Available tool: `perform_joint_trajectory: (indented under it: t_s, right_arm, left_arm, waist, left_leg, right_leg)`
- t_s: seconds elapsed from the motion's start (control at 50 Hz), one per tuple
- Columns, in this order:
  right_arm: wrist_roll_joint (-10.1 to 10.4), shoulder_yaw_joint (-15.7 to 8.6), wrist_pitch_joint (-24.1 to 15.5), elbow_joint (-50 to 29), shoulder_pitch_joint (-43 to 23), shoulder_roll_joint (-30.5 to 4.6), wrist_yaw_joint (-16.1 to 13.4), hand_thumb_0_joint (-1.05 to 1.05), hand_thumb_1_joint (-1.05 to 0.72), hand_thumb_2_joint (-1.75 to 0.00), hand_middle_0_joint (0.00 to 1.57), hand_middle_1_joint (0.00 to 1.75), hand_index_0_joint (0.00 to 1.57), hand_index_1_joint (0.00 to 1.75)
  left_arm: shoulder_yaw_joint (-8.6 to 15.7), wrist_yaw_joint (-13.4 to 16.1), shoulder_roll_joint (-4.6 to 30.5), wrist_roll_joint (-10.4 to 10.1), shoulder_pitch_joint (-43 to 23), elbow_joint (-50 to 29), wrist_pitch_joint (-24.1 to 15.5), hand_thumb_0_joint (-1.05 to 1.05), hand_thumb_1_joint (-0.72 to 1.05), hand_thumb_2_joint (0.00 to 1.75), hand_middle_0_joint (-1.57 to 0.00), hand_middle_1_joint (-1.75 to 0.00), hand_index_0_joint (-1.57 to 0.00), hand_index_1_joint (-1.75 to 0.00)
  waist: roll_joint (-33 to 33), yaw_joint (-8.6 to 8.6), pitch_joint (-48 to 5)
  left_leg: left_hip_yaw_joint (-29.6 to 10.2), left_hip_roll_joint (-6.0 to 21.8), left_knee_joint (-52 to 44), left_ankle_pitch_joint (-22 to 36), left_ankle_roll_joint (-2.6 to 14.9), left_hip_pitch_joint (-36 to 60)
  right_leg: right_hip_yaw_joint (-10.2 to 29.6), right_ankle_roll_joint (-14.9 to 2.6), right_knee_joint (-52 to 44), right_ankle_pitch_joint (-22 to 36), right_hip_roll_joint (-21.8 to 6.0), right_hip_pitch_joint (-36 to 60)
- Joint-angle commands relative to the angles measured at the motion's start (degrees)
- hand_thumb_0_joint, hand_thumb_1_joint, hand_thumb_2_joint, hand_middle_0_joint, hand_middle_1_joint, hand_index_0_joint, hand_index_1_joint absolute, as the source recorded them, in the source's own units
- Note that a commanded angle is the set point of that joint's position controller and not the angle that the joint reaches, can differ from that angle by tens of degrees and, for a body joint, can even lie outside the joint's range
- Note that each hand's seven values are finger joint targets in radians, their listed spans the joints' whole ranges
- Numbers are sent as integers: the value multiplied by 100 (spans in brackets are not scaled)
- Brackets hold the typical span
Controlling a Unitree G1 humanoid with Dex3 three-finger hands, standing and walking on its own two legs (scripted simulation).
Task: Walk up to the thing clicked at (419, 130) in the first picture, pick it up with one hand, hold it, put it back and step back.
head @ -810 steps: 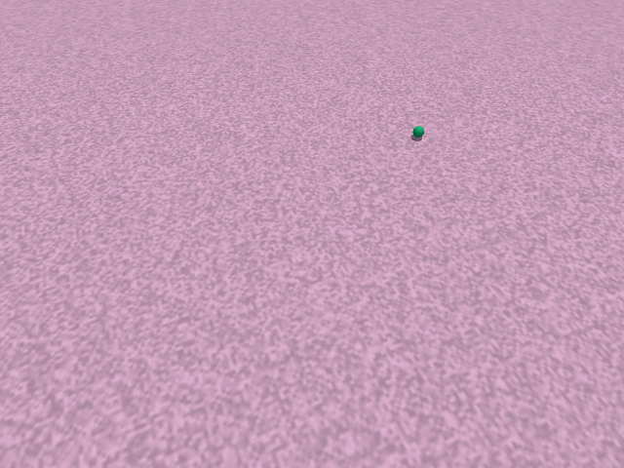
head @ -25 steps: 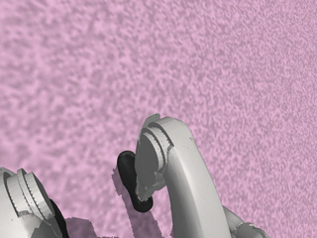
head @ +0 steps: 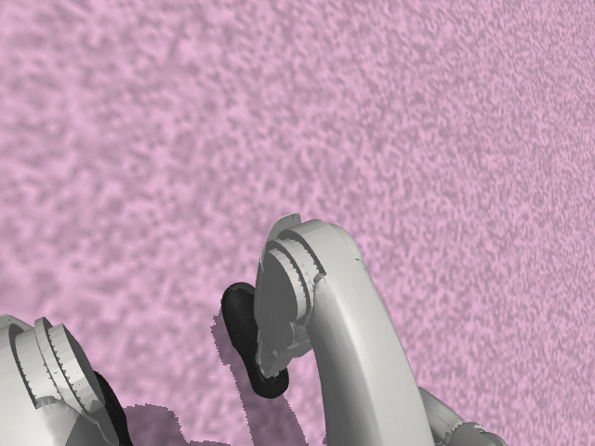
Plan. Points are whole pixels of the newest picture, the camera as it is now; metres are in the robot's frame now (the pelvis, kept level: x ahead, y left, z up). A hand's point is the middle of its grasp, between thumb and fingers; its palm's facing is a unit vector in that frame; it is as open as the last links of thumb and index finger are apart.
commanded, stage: settle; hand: left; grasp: from above
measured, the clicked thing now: out of the picture +0.46 +0.35 -0.27
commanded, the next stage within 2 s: lift in 0.76 s
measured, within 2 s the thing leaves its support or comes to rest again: leaves its support in 0.06 s
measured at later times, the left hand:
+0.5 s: hand out of the picture +0.44 +0.36 -0.16, palm faces -0.44 -0.12 -0.89, open 7.7 cm
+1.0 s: hand out of the picture +0.44 +0.35 -0.11, palm faces -0.44 -0.11 -0.89, open 7.7 cm
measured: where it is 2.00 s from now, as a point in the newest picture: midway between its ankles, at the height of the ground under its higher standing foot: (194, 405)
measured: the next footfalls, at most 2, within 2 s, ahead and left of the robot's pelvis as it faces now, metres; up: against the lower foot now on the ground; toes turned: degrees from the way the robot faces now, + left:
none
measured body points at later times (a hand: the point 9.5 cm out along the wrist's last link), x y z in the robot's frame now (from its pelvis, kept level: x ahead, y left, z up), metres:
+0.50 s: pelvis +0.00 +0.00 +0.02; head +0.24 +0.11 +0.38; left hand +0.46 +0.36 -0.11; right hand +0.08 -0.27 -0.06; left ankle +0.06 +0.12 -0.27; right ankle +0.12 -0.12 -0.27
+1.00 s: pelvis -0.01 -0.01 +0.04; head +0.23 +0.08 +0.41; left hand +0.46 +0.36 -0.05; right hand +0.06 -0.27 -0.06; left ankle +0.06 +0.12 -0.27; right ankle +0.12 -0.12 -0.27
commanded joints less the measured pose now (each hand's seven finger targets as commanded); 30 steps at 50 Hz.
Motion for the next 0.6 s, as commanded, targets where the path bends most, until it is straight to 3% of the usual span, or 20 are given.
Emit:
perform_joint_trajectory:
  t_s: [0.0,0.04,0.08,0.1,0.14,0.16,0.18,0.2,0.22,0.24,0.3,0.34,0.36,0.38,0.46,0.52,0.58]
  right_arm:
    - [46,-725,45,91,1150,-1931,-74,0,-91,-90,20,30,20,30]
    - [90,-841,86,87,1202,-1911,-67,0,-91,-90,20,30,20,30]
    - [129,-907,114,135,1264,-1873,-31,0,-91,-90,20,30,20,30]
    - [154,-958,149,138,1276,-1866,-34,0,-91,-90,20,30,20,30]
    - [220,-1092,232,142,1374,-1852,-43,0,-91,-90,20,30,20,30]
    - [245,-1130,250,105,1355,-1794,-20,0,-91,-90,20,30,20,30]
    - [295,-1187,276,72,1334,-1763,-20,0,-91,-90,20,30,20,30]
    - [355,-1226,302,61,1343,-1735,-25,0,-91,-90,20,30,20,30]
    - [371,-1282,353,170,1453,-1746,-35,0,-91,-90,20,30,20,30]
    - [416,-1346,394,162,1562,-1763,-39,0,-90,-90,20,30,20,30]
    - [527,-1422,508,87,1515,-1600,-63,0,-90,-90,20,30,20,30]
    - [574,-1514,597,156,1652,-1705,-108,0,-90,-90,20,30,20,30]
    - [596,-1528,637,114,1620,-1657,-132,0,-90,-90,20,30,20,30]
    - [618,-1463,668,69,1510,-1472,-140,0,-90,-90,20,30,20,30]
    - [690,-1531,778,88,1590,-1491,-228,0,-90,-90,20,30,20,30]
    - [692,-1506,845,109,1563,-1381,-300,0,-90,-90,20,30,20,30]
    - [717,-1538,896,112,1532,-1386,-392,0,-90,-90,20,30,20,30]
  left_arm:
    - [190,104,1601,-138,-1303,-1136,66,0,84,57,-95,-95,-109,-81]
    - [247,27,1558,-147,-1207,-1385,102,0,85,57,-97,-93,-110,-79]
    - [287,-84,1449,-209,-1138,-1437,142,0,86,59,-97,-93,-111,-80]
    - [429,-111,1536,-214,-1071,-1590,151,0,85,59,-97,-93,-110,-80]
    - [454,-230,1406,-292,-1065,-1987,175,0,84,59,-97,-93,-110,-80]
    - [267,-336,1105,-290,-1064,-1928,194,0,85,58,-97,-93,-111,-79]
    - [232,-428,1027,-352,-1107,-2218,194,0,84,59,-97,-92,-110,-79]
    - [66,-511,752,-403,-1059,-2253,216,0,83,60,-97,-91,-109,-79]
    - [241,-567,996,-392,-953,-2193,240,0,82,59,-97,-90,-109,-78]
    - [261,-644,983,-378,-928,-2291,263,0,82,60,-96,-90,-108,-78]
    - [-91,-890,337,-472,-971,-2472,276,0,82,60,-98,-88,-109,-76]
    - [124,-985,658,-436,-1072,-2507,265,0,82,58,-97,-87,-109,-75]
    - [77,-1057,534,-448,-1007,-2499,256,0,82,60,-98,-86,-109,-75]
    - [-299,-1116,48,-489,-1321,-2804,209,0,82,60,-99,-86,-110,-75]
    - [-64,-1210,517,-394,-1327,-2713,186,0,84,64,-101,-87,-111,-77]
    - [-260,-1257,158,-413,-1474,-2648,152,0,86,63,-105,-84,-114,-75]
    - [-150,-1279,378,-367,-1429,-2640,114,0,82,62,-102,-84,-111,-75]
  waist:
    - [3608,-86,-4127]
    - [3768,5,-4329]
    - [3733,5,-4203]
    - [3744,93,-4291]
    - [3797,193,-4623]
    - [3684,96,-4456]
    - [3690,195,-4631]
    - [3660,180,-4582]
    - [3475,235,-4692]
    - [3427,246,-4698]
    - [3338,292,-4725]
    - [3137,271,-4581]
    - [3023,342,-4640]
    - [3159,352,-4810]
    - [2903,429,-4896]
    - [2785,364,-4696]
    - [2968,523,-4868]
  left_leg:
    - [523,60,-1643,1657,-190,3174]
    - [531,59,-1686,1799,-224,3348]
    - [547,46,-1704,1830,-230,3288]
    - [573,26,-1723,1831,-215,3208]
    - [649,-8,-1789,1932,-202,3299]
    - [683,-9,-1719,1763,-182,3209]
    - [709,-19,-1815,1730,-161,3226]
    - [727,-30,-1791,1715,-147,3165]
    - [742,-35,-1790,1684,-112,3063]
    - [765,-55,-1817,1769,-112,3084]
    - [750,-75,-1998,1617,-113,3118]
    - [760,-110,-1983,1486,-79,2922]
    - [781,-122,-1998,1432,-74,2901]
    - [823,-135,-2050,1392,-81,2986]
    - [915,-188,-2107,1372,-38,2967]
    - [955,-222,-2182,1190,-23,2846]
    - [973,-236,-2263,1164,-41,2949]
  right_leg:
    - [-506,-384,-939,1452,316,1951]
    - [-490,-403,-915,1506,295,1900]
    - [-474,-409,-883,1490,272,1773]
    - [-468,-429,-919,1484,275,1791]
    - [-412,-445,-1003,1543,259,1929]
    - [-379,-452,-1013,1463,255,1780]
    - [-352,-446,-1077,1426,251,1825]
    - [-324,-455,-1116,1436,244,1778]
    - [-296,-442,-1135,1427,250,1847]
    - [-256,-435,-1142,1472,223,1836]
    - [-239,-461,-1200,1327,190,1650]
    - [-202,-478,-1261,1211,172,1567]
    - [-173,-490,-1274,1157,160,1602]
    - [-147,-495,-1308,1137,166,1672]
    - [-64,-458,-1371,1141,149,1796]
    - [-36,-479,-1489,947,133,1679]
    - [-22,-498,-1472,890,115,1692]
